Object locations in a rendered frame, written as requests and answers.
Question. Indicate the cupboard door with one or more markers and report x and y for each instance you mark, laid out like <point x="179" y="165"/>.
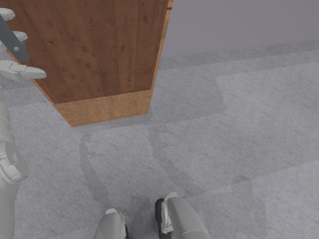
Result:
<point x="90" y="48"/>

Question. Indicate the robot left upper arm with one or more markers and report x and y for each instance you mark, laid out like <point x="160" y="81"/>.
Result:
<point x="13" y="169"/>

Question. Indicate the handle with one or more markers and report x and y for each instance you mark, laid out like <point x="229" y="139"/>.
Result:
<point x="9" y="39"/>

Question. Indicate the left robot forearm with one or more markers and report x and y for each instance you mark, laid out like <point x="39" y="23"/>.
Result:
<point x="5" y="124"/>

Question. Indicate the left robot thigh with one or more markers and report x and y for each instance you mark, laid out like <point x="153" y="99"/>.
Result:
<point x="111" y="226"/>

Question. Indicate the robot thigh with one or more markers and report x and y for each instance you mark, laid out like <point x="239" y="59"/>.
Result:
<point x="184" y="221"/>
<point x="111" y="226"/>

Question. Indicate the right robot thigh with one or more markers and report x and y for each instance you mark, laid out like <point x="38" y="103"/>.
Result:
<point x="184" y="221"/>

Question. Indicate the left robot hand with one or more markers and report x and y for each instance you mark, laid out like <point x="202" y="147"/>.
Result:
<point x="13" y="70"/>

